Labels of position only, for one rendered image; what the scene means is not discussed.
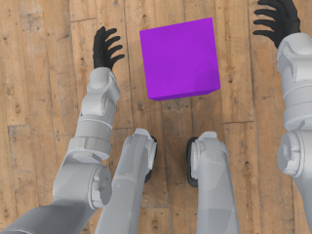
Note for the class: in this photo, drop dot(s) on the robot left forearm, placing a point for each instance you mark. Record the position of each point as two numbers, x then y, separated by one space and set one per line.
91 141

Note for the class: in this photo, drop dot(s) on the left robot foot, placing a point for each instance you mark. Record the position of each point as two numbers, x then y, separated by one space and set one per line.
148 176

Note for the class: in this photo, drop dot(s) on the robot right upper arm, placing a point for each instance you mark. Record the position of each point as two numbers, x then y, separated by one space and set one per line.
294 158

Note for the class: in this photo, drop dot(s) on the robot left thigh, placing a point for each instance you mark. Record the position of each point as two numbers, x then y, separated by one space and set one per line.
121 214

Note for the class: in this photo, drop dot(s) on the robot left upper arm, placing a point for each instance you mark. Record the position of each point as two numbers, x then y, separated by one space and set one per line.
80 189

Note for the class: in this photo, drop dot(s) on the left robot hand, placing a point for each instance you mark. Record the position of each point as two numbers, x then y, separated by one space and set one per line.
101 55

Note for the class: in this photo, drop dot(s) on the right robot hand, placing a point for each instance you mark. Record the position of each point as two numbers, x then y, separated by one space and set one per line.
285 21

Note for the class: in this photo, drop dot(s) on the robot right forearm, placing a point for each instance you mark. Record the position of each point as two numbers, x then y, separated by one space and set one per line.
294 56

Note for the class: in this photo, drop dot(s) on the carton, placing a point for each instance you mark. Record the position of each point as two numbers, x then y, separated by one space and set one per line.
180 60

